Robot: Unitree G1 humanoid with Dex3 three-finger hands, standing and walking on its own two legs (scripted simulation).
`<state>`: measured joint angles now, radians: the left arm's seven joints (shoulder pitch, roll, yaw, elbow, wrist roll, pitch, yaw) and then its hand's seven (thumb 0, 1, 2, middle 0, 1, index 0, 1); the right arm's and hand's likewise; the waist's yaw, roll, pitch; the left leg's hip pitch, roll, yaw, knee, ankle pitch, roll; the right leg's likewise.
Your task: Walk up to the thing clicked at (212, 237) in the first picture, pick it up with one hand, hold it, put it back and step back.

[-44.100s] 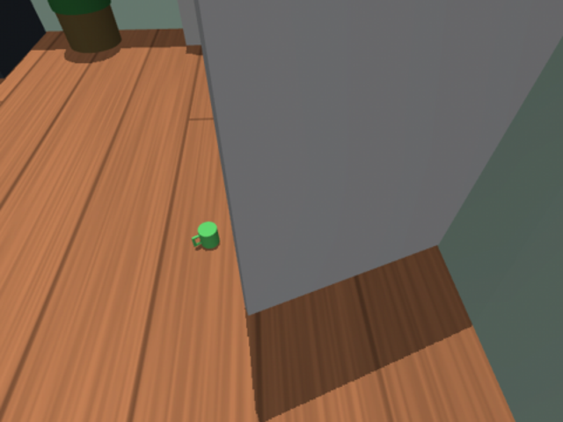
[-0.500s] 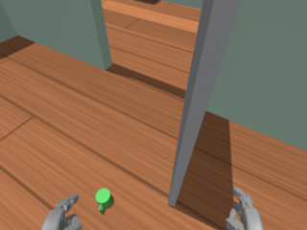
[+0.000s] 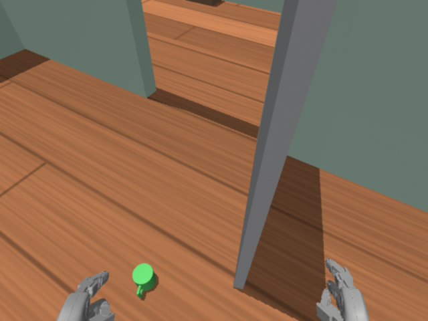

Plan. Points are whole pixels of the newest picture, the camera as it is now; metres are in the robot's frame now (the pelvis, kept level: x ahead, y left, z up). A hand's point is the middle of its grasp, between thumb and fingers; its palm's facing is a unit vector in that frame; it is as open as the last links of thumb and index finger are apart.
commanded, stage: stand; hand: left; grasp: from above
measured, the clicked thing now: (143, 281) +0.42 +0.28 -0.67
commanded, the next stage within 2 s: none
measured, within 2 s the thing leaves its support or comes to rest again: neither
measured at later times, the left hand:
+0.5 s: hand out of the picture +0.06 +0.24 -0.11, palm faces +0.03 -0.94 -0.33, open 7.4 cm
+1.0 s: hand out of the picture +0.05 +0.25 -0.09, palm faces +0.03 -0.94 -0.35, open 7.4 cm
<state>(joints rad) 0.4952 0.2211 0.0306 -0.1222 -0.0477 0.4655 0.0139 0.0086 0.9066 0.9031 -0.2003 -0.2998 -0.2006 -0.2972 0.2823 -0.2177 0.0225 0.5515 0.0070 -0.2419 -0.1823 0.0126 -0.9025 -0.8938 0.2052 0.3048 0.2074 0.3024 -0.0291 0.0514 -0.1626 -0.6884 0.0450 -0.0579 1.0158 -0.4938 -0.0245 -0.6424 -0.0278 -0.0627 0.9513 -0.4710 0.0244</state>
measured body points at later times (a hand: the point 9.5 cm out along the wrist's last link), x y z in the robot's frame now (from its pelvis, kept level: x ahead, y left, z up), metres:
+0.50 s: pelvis +0.00 +0.01 +0.05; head +0.02 +0.01 +0.50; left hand +0.06 +0.29 -0.09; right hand +0.08 -0.28 -0.09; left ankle +0.01 +0.13 -0.68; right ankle +0.00 -0.14 -0.68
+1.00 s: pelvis +0.00 +0.00 +0.07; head -0.01 +0.00 +0.52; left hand +0.05 +0.30 -0.07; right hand +0.07 -0.28 -0.08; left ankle +0.01 +0.13 -0.68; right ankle +0.00 -0.14 -0.68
